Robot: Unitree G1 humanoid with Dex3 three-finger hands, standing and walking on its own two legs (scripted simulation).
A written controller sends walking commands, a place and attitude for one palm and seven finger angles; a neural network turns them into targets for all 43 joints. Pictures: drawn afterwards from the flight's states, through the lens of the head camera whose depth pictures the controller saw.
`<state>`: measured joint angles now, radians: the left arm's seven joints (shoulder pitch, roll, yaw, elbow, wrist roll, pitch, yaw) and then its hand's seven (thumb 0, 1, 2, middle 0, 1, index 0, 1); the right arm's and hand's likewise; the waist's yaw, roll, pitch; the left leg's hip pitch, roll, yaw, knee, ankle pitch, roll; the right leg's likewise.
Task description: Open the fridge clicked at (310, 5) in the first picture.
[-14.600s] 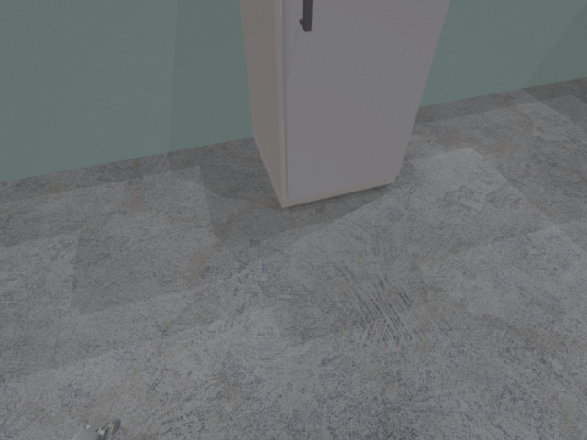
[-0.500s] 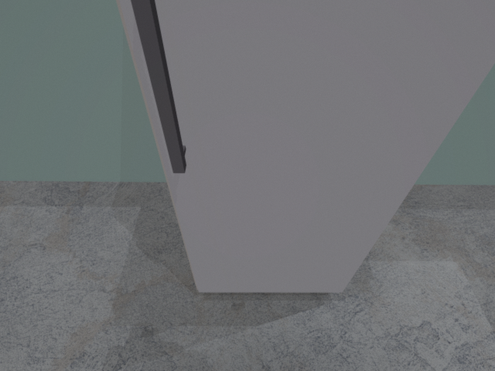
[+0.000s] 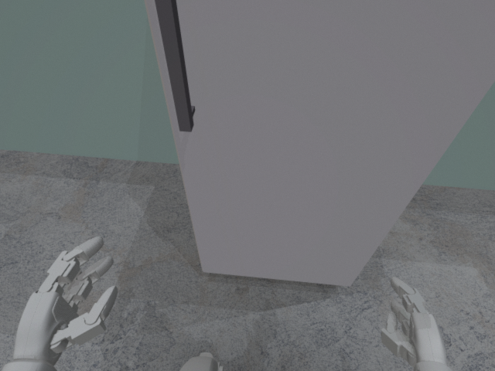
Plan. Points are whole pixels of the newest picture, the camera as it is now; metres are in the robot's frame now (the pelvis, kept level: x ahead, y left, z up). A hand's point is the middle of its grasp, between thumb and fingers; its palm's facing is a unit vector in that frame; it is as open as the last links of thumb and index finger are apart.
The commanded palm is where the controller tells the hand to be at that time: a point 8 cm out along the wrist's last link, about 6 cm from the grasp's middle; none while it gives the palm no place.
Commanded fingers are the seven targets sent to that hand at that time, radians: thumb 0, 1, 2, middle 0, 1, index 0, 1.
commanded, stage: raise the hand to about handle height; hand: left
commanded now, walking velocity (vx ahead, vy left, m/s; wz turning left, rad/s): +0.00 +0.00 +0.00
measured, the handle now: (174, 25) +0.52 +0.17 +0.29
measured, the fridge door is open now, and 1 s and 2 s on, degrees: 0 0 0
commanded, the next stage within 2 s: move the hooked fingers beside the handle in 1.66 s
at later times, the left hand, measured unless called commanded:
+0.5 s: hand (65, 226) +0.26 +0.26 +0.15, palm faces +0.02 -1.00 -0.06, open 11.7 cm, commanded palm +0.22 +0.32 +0.17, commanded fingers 0.00 -0.22 0.42 -0.28 -1.02 -0.28 -1.02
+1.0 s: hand out of the picture +0.28 +0.30 +0.25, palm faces +0.08 -0.99 -0.10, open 13.9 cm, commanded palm +0.24 +0.35 +0.26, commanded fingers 0.00 -0.50 0.30 -0.30 -1.20 -0.30 -1.20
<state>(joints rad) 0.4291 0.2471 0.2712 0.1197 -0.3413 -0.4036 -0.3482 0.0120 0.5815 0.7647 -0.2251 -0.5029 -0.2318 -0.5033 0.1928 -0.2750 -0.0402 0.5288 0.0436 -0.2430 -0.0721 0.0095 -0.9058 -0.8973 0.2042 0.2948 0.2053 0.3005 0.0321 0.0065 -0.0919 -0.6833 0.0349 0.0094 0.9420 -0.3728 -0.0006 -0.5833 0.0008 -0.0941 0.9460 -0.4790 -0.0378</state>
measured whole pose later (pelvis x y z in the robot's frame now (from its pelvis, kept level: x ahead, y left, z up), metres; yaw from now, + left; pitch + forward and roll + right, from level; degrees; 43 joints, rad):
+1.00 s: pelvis +0.02 +0.03 +0.05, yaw +1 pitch -3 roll -1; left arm -0.09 0.48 0.44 -0.01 -0.35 0.23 -0.41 -0.01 -0.48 0.31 -0.30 -1.18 -0.31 -1.18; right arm 0.19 -0.24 0.11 0.61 0.09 -0.22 -0.11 0.01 -0.90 -0.90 0.21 0.30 0.21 0.30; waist 0.07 0.05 -0.02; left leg -0.24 -0.01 0.02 0.49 -0.20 0.04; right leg -0.12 -0.02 -0.09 0.45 -0.27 0.01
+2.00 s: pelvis +0.03 +0.01 +0.05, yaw +1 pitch -3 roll +0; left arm -0.26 0.50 0.44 0.09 -0.33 0.31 -0.42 -0.01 -0.50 0.30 -0.30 -1.20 -0.31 -1.20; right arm 0.18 -0.27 0.08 0.61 0.11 -0.18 -0.11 0.01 -0.90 -0.90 0.20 0.30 0.21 0.30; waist 0.06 0.06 -0.03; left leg -0.22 0.00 0.02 0.48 -0.21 0.02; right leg -0.11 -0.01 -0.08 0.45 -0.29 -0.01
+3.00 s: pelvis +0.03 +0.02 +0.06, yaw -1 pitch -1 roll +0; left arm -0.59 0.45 0.32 0.45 -0.24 0.27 -0.28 -0.01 -0.50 0.30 -0.30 -1.20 -0.31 -1.20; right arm 0.23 -0.27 0.06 0.64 0.10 -0.09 -0.11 0.01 -0.90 -0.90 0.21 0.30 0.21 0.30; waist 0.00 0.04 -0.03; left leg -0.24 0.00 0.05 0.44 -0.20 0.03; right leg -0.14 -0.01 -0.06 0.42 -0.27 -0.01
